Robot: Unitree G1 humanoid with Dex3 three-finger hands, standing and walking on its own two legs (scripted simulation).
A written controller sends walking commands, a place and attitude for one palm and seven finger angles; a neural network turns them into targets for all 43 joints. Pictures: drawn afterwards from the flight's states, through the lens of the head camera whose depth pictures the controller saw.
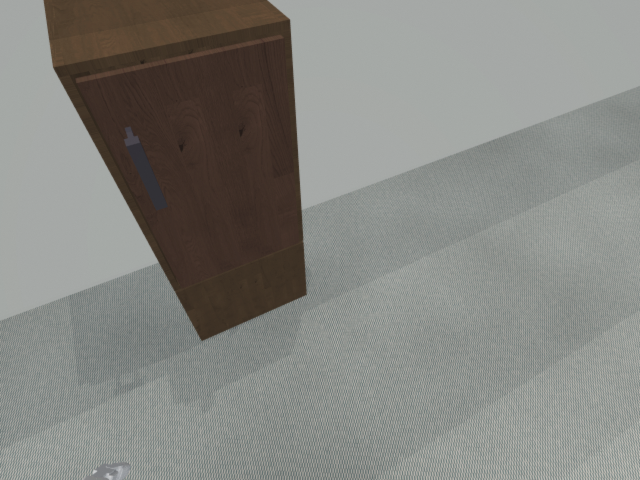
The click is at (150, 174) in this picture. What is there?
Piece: cupboard door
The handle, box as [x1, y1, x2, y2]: [124, 127, 167, 210]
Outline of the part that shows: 126,127 125,130 128,137 124,139 125,144 156,210 167,206 137,136 133,135 130,127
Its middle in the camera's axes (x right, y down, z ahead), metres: -0.34 -0.13 +0.73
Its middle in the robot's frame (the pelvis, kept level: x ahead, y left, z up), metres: +0.63 +0.37 +0.00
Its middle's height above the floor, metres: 0.77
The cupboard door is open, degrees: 0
